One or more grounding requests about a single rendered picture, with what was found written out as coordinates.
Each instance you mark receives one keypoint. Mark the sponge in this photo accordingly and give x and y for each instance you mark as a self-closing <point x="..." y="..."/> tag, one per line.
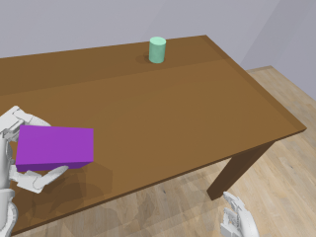
<point x="44" y="148"/>

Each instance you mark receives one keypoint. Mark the right robot hand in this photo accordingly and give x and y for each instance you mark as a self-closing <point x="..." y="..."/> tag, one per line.
<point x="242" y="224"/>

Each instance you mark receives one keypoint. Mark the left robot forearm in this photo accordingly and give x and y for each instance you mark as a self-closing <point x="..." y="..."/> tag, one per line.
<point x="8" y="212"/>

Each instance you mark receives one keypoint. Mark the left robot hand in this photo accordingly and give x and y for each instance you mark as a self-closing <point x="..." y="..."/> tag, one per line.
<point x="9" y="131"/>

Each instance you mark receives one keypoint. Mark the table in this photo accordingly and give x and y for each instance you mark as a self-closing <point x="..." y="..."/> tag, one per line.
<point x="152" y="122"/>

